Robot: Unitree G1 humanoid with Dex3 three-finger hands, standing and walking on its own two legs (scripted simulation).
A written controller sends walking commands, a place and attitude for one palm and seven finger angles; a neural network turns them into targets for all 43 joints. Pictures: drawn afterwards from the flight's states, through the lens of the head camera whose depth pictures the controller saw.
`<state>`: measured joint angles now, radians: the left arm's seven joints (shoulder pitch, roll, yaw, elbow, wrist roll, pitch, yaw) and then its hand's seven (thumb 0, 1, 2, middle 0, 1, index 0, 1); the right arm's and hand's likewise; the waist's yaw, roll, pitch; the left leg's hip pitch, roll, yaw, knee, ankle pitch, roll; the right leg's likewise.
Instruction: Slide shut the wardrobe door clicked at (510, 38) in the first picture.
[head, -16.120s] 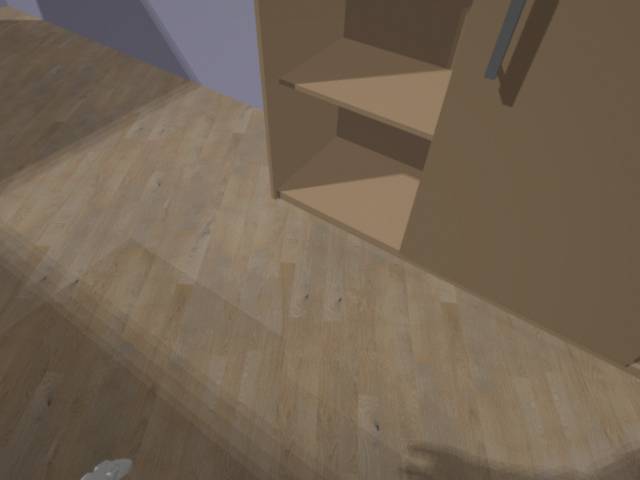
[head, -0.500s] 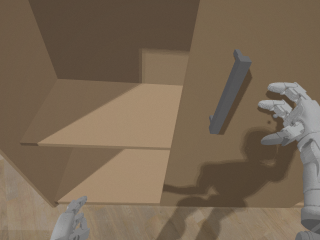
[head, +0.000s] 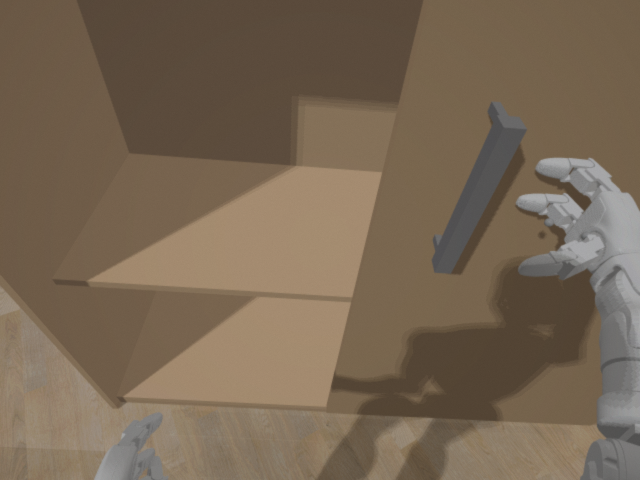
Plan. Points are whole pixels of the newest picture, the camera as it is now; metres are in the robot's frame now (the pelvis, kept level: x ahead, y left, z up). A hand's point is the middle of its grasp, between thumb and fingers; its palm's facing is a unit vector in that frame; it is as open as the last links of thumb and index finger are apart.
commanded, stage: move the hooked fingers beside the handle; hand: right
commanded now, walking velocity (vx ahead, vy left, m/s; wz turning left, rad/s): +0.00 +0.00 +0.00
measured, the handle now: (466, 196) +0.43 -0.13 +0.17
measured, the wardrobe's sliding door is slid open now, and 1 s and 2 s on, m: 0.62 0.62 0.62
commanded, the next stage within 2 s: feel for the door with the fingertips in 0.64 s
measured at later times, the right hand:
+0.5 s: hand (544, 224) +0.39 -0.22 +0.17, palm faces -0.02 +1.00 -0.03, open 13.8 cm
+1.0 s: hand (541, 224) +0.39 -0.22 +0.17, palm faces +0.02 +1.00 -0.04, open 13.8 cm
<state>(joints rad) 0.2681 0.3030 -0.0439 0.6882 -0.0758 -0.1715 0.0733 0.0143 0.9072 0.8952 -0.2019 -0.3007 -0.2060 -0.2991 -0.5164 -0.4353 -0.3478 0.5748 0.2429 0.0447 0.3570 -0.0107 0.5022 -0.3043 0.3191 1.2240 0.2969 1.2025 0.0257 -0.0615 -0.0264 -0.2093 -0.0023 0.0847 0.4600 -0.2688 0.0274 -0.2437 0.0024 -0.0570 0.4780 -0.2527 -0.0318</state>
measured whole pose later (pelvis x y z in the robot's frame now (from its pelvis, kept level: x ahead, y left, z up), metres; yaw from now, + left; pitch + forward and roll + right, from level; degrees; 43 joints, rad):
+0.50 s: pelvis +0.00 +0.00 +0.00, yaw +0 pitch +1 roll +0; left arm 0.25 0.30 -0.05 0.68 -0.08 -0.16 0.08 0.01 0.91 0.90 -0.20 -0.30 -0.21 -0.30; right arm -0.53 -0.43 -0.33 0.61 0.24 0.04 0.35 -0.01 0.50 -0.30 0.34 1.23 0.33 1.22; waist 0.02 -0.06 -0.02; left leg -0.21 0.00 0.09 0.46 -0.27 0.03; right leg -0.25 0.00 -0.05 0.48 -0.25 -0.03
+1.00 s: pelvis -0.01 -0.01 +0.00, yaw -2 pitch +1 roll +1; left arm 0.27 0.30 -0.04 0.72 -0.09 -0.17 0.08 0.01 0.91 0.90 -0.20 -0.30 -0.21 -0.30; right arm -0.59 -0.38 -0.24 0.62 0.24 0.02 0.26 -0.01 0.50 -0.30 0.34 1.26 0.32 1.24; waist 0.00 -0.06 -0.02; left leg -0.22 0.02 0.11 0.47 -0.27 0.02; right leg -0.27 0.02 -0.03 0.50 -0.25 -0.04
